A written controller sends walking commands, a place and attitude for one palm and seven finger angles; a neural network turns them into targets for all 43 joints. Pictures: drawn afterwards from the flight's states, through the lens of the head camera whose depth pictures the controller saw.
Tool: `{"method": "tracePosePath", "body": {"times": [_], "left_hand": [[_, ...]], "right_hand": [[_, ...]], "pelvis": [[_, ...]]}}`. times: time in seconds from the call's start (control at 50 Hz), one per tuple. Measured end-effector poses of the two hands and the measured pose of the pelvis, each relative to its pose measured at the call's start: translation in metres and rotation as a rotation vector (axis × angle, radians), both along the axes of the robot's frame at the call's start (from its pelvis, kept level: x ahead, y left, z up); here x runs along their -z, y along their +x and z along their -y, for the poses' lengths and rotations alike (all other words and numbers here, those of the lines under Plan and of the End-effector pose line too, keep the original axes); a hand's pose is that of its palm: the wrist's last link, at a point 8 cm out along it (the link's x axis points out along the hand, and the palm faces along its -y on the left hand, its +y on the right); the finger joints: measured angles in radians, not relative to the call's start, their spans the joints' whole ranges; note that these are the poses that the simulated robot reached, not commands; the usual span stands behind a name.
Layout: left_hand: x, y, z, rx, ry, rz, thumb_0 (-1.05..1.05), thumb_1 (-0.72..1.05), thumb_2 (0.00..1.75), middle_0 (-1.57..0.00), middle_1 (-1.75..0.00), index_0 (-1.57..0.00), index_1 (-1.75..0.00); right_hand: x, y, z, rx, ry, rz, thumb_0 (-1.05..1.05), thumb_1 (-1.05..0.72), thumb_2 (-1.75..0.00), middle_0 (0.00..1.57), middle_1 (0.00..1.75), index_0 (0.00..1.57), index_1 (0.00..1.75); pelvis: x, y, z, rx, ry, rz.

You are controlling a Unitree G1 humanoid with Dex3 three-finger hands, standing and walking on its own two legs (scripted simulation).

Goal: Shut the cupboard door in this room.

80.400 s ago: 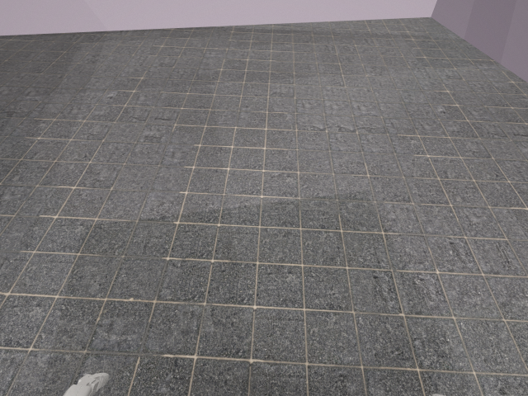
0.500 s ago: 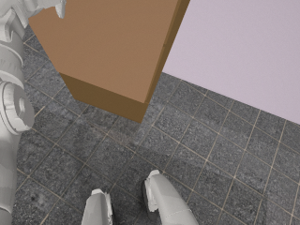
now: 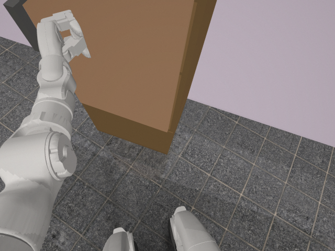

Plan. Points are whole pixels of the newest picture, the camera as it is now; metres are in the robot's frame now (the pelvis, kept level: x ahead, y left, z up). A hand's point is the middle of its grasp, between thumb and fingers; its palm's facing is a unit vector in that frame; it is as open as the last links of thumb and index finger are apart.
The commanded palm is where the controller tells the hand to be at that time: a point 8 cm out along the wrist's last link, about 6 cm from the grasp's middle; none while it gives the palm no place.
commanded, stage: pull the fist back off the door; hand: left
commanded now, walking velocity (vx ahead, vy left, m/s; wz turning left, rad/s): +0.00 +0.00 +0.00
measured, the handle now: (33, 22) +0.67 +0.19 +0.09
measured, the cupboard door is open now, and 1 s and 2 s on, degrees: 0 0 0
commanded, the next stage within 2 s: draw the hand back to the body in 0.38 s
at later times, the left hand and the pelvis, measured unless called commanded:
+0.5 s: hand (87, 70) +0.50 +0.08 +0.10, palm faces +0.00 -1.00 -0.02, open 3.1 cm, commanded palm +0.47 +0.14 +0.10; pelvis +0.00 +0.01 +0.01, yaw +2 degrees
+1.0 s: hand (24, 116) +0.38 +0.16 +0.15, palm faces +0.00 -1.00 -0.03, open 3.1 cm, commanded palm +0.33 +0.22 +0.16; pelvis +0.01 +0.00 +0.05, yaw +1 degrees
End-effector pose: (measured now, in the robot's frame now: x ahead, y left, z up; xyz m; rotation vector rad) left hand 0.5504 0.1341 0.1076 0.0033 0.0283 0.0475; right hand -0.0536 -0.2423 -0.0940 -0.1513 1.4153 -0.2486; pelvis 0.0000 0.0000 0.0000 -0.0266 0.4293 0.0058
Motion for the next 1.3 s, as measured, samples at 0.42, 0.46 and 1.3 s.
{"method": "tracePosePath", "body": {"times": [0.42, 0.46, 1.3], "left_hand": [[0.005, -0.074, 0.001, 0.082, 0.031, 0.056, 0.01, 0.90, 0.90, -1.30, -1.50, -1.30, -1.50], [0.007, -0.072, 0.002, 0.066, 0.028, 0.013, 0.01, 0.90, 0.90, -1.30, -1.50, -1.30, -1.50], [-0.087, -0.290, -0.130, -0.230, 0.242, 0.092, 0.02, 0.90, 0.90, -0.98, -1.15, -0.98, -1.15]], "right_hand": [[0.000, 0.092, 0.016, -0.105, -0.037, 0.189, 0.00, -0.91, -0.90, 0.20, 0.30, 0.20, 0.30], [0.001, 0.098, 0.012, -0.105, -0.030, 0.211, 0.00, -0.91, -0.90, 0.20, 0.30, 0.20, 0.30], [-0.098, 0.263, -0.040, -0.266, 0.014, 0.739, 0.01, -0.91, -0.90, 0.20, 0.30, 0.20, 0.30]], "pelvis": [[-0.010, 0.004, -0.006, -0.033, 0.006, 0.108], [-0.011, 0.003, -0.006, -0.030, 0.010, 0.113], [-0.071, 0.018, -0.006, -0.040, 0.029, 0.460]]}}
